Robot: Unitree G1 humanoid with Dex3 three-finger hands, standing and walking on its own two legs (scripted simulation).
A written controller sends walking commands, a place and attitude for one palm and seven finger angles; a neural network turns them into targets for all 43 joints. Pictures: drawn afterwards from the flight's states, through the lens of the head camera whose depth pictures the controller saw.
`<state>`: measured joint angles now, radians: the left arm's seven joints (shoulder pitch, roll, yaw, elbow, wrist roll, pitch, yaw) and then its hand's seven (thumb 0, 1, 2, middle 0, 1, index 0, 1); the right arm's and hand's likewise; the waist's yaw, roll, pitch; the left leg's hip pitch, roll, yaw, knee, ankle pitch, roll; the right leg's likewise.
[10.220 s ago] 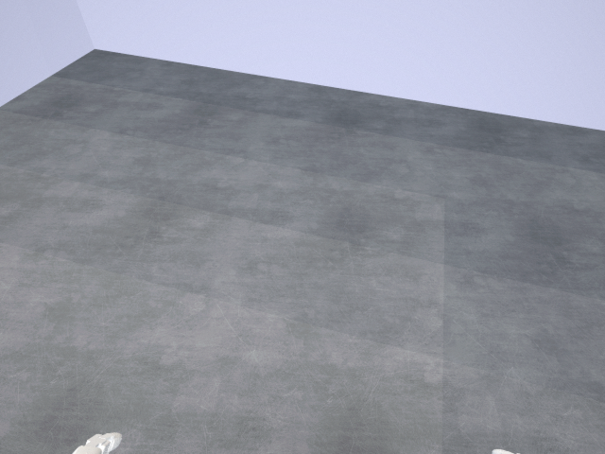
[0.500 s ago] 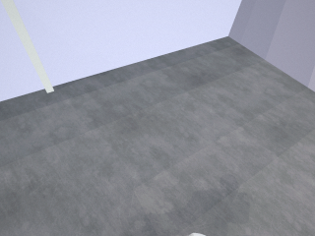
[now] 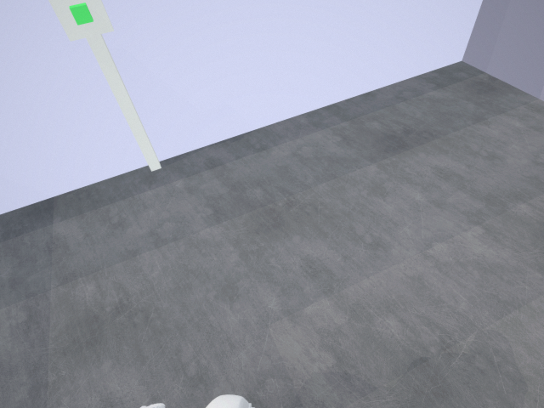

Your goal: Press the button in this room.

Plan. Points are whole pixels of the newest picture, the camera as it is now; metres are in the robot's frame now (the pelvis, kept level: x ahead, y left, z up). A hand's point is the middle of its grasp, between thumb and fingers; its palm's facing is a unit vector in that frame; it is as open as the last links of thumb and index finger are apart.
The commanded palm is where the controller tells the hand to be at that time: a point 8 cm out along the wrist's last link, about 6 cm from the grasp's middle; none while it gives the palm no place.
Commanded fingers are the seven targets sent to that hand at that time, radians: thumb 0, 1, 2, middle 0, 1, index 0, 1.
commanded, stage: stand and wait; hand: left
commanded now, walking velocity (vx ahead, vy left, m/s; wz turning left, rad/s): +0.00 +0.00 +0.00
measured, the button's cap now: (81, 13) +1.45 +0.77 +0.08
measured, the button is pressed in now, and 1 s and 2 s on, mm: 0 0 0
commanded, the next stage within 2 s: turn or walk to find it in 0.20 s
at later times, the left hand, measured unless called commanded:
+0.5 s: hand out of the picture -0.06 +0.22 -0.18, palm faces +0.20 -0.96 -0.21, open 7.4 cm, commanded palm none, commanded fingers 0.00 0.90 0.90 -0.20 -0.30 -0.20 -0.30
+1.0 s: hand out of the picture -0.11 +0.14 -0.16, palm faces +0.41 -0.88 -0.22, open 7.4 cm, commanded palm none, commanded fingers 0.00 0.90 0.90 -0.20 -0.30 -0.20 -0.30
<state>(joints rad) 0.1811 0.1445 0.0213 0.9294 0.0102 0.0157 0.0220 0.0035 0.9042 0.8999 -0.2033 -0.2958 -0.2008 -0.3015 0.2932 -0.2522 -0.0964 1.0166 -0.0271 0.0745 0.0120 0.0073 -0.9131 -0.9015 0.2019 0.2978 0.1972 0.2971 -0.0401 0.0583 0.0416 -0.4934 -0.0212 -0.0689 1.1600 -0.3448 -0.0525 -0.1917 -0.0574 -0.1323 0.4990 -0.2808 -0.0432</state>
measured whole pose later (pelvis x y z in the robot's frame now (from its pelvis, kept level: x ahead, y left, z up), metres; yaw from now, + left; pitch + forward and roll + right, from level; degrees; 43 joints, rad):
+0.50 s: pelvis -0.04 +0.03 +0.00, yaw +7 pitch -2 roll +0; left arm 0.27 0.20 0.05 1.07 0.01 0.06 0.02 0.01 0.91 0.90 -0.20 -0.30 -0.20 -0.30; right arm 0.15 -0.17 -0.03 1.02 -0.02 0.02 -0.02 0.00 -0.93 -0.90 0.21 0.30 0.20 0.30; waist 0.04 -0.02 0.05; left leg -0.18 0.00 -0.03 0.47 -0.25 0.01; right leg -0.36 -0.07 -0.07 0.92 -0.47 0.06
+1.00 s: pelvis -0.01 +0.00 +0.00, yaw +21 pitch +0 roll +1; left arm 0.41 0.12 0.02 1.06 0.03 -0.05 0.02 0.00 0.91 0.90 -0.20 -0.30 -0.20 -0.30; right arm 0.26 -0.24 -0.09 1.04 -0.03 0.06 0.04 0.01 -0.91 -0.90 0.20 0.30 0.19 0.30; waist 0.02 0.04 0.02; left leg -0.58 0.07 -0.01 1.13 -0.18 -0.05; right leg -0.04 -0.08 -0.23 0.36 -0.31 0.00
